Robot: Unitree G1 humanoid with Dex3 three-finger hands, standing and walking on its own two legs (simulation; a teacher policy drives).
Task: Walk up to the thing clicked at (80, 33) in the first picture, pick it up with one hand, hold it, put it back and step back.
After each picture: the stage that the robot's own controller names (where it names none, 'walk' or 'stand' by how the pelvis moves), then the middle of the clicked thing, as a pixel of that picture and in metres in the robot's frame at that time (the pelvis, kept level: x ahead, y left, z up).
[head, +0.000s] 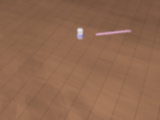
stand; (80, 33) +1.55 +0.04 -0.72
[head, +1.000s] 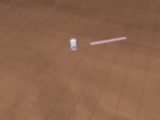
walk; (73, 44) +1.41 +0.21 -0.72
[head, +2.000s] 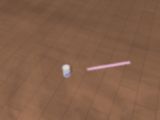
walk; (66, 71) +0.94 +0.22 -0.71
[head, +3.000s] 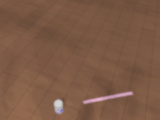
walk; (58, 106) +0.59 +0.19 -0.70
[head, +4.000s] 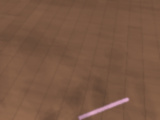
stand; out of the picture +0.41 +0.24 -0.70
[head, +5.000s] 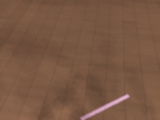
stand; out of the picture +0.37 +0.22 -0.71
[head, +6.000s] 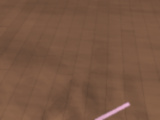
stand; out of the picture +0.35 +0.20 -0.72
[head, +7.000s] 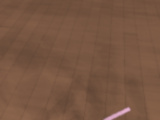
stand; out of the picture +0.33 +0.22 -0.73
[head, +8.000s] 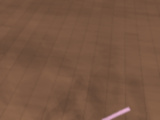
stand; out of the picture +0.34 +0.23 -0.73
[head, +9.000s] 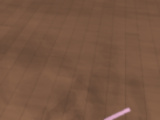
stand; out of the picture +0.33 +0.23 -0.73
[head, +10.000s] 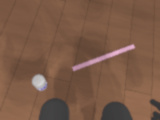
go down; (40, 83) +0.40 +0.24 -0.46
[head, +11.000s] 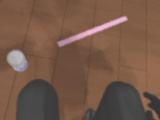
go down; (18, 61) +0.42 +0.29 -0.32
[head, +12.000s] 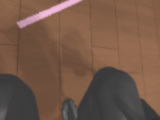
close in; out of the picture +0.39 +0.32 -0.25
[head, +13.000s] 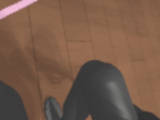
close; out of the picture +0.39 +0.34 -0.23
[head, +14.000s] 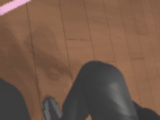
lift; out of the picture +0.36 +0.33 -0.23
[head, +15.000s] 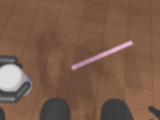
lift; (15, 82) +0.32 +0.23 -0.02
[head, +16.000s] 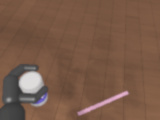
hold; (34, 89) +0.33 +0.18 +0.00
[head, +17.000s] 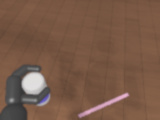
hold; (37, 90) +0.33 +0.17 +0.01
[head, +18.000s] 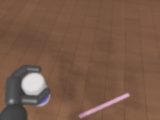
hold; (37, 90) +0.33 +0.17 +0.01
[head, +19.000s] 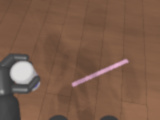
crouch; (26, 77) +0.37 +0.20 -0.05
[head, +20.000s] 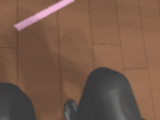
lower; out of the picture +0.41 +0.33 -0.18
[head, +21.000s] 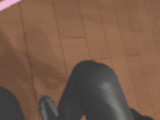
lower; out of the picture +0.38 +0.35 -0.23
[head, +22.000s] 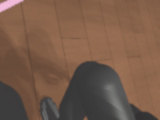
lower; out of the picture +0.37 +0.36 -0.22
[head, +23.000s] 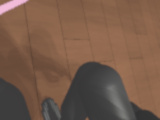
lower; out of the picture +0.37 +0.36 -0.22
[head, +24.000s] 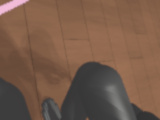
lower; out of the picture +0.36 +0.36 -0.22
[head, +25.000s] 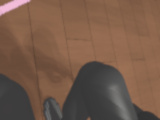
open; out of the picture +0.36 +0.35 -0.22
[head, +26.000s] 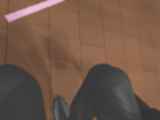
stand; out of the picture +0.38 +0.33 -0.24
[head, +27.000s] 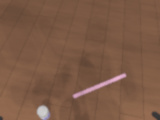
stand; (43, 113) +0.38 +0.23 -0.59
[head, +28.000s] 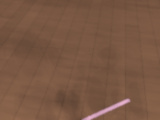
stand; out of the picture +0.35 +0.23 -0.67
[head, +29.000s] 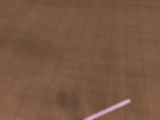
stand; out of the picture +0.35 +0.23 -0.67
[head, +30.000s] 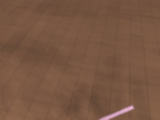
stand; out of the picture +0.37 +0.21 -0.72
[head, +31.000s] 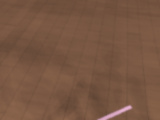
stand; out of the picture +0.35 +0.22 -0.73
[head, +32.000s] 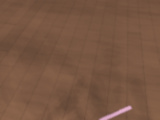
stand; out of the picture +0.33 +0.23 -0.73
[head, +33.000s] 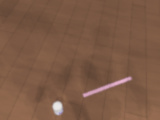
walk; (58, 108) +0.44 +0.15 -0.70
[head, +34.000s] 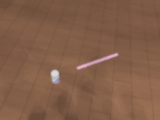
walk; (55, 76) +0.75 +0.20 -0.71
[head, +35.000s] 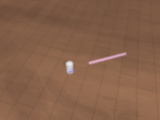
stand; (69, 67) +1.05 +0.17 -0.71
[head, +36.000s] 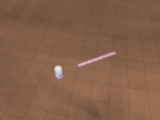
stand; (58, 72) +0.95 +0.24 -0.72
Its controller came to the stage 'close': yes
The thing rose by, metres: 0.72
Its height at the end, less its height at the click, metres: +0.00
